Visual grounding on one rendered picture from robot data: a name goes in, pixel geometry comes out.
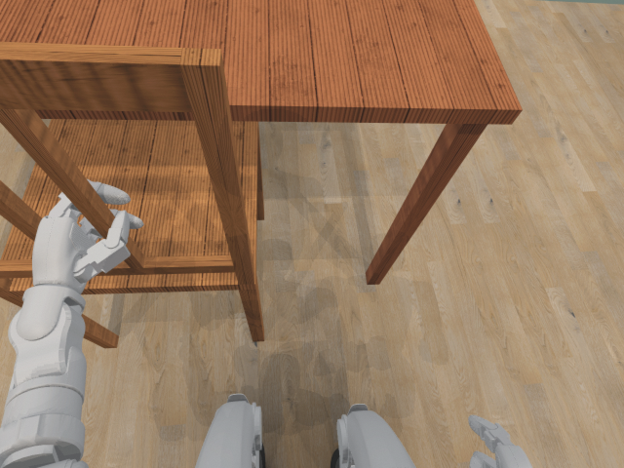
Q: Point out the robot left thigh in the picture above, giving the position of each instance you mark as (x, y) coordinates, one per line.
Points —
(234, 435)

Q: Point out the robot left hand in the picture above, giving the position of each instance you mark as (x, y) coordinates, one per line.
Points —
(60, 242)

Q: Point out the robot right thigh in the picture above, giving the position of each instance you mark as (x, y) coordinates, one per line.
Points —
(367, 441)

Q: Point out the robot thigh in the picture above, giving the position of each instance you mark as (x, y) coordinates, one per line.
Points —
(234, 435)
(367, 441)

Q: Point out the chair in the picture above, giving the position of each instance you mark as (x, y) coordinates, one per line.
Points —
(196, 185)

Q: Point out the table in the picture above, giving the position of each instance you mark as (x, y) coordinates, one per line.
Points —
(341, 61)

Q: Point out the robot right hand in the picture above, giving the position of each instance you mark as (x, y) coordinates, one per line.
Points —
(507, 455)

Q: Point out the robot left forearm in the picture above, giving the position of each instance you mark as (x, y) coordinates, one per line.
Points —
(42, 419)

